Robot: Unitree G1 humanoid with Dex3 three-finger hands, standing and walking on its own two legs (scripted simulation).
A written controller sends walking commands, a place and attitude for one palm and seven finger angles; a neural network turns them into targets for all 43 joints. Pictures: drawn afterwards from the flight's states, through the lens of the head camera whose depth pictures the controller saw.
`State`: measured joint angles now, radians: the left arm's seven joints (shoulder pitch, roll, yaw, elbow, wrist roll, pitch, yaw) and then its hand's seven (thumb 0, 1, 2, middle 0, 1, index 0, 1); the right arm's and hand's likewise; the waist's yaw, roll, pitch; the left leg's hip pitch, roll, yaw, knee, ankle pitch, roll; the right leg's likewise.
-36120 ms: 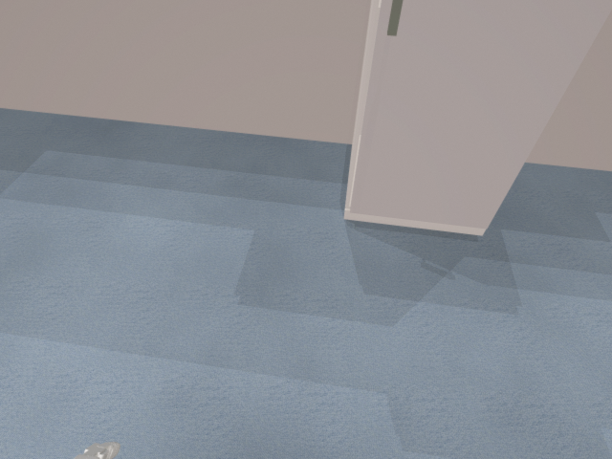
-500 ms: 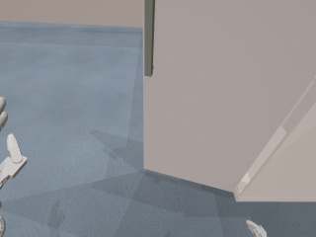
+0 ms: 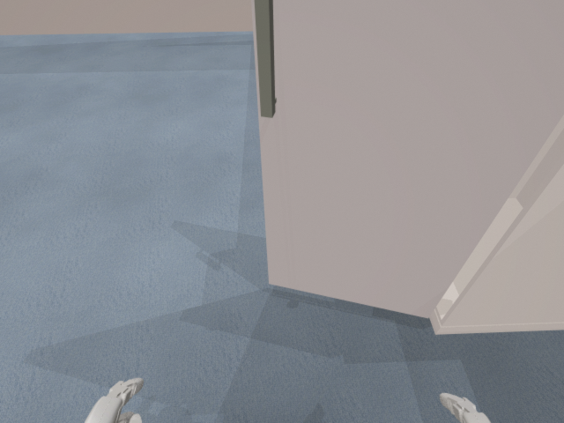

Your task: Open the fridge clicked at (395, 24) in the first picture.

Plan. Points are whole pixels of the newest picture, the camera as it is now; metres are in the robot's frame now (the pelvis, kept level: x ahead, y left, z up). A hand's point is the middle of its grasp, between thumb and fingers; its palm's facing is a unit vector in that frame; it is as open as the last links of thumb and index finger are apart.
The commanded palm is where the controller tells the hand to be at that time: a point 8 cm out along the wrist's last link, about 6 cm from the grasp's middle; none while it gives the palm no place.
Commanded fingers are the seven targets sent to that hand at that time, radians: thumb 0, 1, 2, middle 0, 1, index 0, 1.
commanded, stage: let the arm hang, fingers relaxed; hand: left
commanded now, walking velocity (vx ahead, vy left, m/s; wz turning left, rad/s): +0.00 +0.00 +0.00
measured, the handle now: (268, 27) +0.70 +0.05 +0.26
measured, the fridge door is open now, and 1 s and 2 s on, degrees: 74 74 74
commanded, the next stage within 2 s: look to check the result in 0.88 s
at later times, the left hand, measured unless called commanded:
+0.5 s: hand out of the picture -0.01 +0.25 -0.15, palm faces +0.00 -0.94 -0.33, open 7.4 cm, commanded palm none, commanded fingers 0.00 0.90 0.90 -0.20 -0.30 -0.20 -0.30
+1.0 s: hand out of the picture +0.14 +0.21 -0.13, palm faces -0.06 -0.95 -0.31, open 7.4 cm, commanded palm none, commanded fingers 0.00 0.90 0.90 -0.20 -0.30 -0.20 -0.30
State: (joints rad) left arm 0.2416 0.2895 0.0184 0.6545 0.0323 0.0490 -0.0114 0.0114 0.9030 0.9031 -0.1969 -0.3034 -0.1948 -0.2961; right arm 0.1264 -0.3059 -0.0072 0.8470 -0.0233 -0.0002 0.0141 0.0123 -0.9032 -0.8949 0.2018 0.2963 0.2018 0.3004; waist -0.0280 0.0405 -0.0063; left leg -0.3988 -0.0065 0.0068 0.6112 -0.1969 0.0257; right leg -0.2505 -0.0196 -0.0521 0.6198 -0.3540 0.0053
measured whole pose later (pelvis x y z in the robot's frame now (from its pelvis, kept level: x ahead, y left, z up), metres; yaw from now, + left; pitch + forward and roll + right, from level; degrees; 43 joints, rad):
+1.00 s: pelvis +0.04 -0.02 +0.02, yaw -1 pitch -1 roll +0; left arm 0.08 0.31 0.01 1.11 0.01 -0.02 -0.01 0.01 0.90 0.90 -0.20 -0.30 -0.20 -0.30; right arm 0.09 -0.34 -0.01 1.13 -0.02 -0.01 0.00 0.01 -0.91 -0.90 0.20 0.30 0.20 0.30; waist -0.02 0.00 0.05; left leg -0.20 0.01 0.02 0.35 -0.13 0.00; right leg -0.05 0.00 -0.04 0.32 -0.26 -0.01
